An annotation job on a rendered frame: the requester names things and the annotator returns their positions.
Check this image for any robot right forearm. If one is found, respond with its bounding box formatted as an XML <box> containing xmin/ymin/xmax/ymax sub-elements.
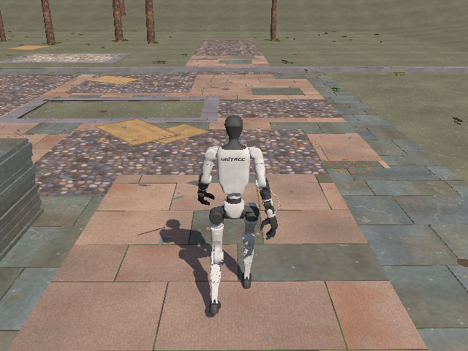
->
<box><xmin>260</xmin><ymin>178</ymin><xmax>276</xmax><ymax>218</ymax></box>

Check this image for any right robot hand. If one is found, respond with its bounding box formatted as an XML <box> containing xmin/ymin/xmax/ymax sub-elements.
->
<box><xmin>260</xmin><ymin>216</ymin><xmax>278</xmax><ymax>240</ymax></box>

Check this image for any robot left thigh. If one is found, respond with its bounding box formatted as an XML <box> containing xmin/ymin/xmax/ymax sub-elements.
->
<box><xmin>209</xmin><ymin>205</ymin><xmax>224</xmax><ymax>264</ymax></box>

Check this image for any right robot shin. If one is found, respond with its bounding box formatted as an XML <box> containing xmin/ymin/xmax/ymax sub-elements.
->
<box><xmin>244</xmin><ymin>234</ymin><xmax>254</xmax><ymax>279</ymax></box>

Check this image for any robot left upper arm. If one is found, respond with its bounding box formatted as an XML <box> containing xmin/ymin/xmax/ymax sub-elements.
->
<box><xmin>200</xmin><ymin>146</ymin><xmax>219</xmax><ymax>185</ymax></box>

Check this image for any robot left forearm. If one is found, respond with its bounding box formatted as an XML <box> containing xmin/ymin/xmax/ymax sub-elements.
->
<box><xmin>197</xmin><ymin>174</ymin><xmax>208</xmax><ymax>197</ymax></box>

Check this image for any robot right upper arm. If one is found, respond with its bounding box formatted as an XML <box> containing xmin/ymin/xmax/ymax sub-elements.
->
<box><xmin>249</xmin><ymin>147</ymin><xmax>267</xmax><ymax>189</ymax></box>

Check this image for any left robot hand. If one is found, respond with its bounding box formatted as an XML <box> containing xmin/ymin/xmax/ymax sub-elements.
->
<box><xmin>198</xmin><ymin>193</ymin><xmax>215</xmax><ymax>205</ymax></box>

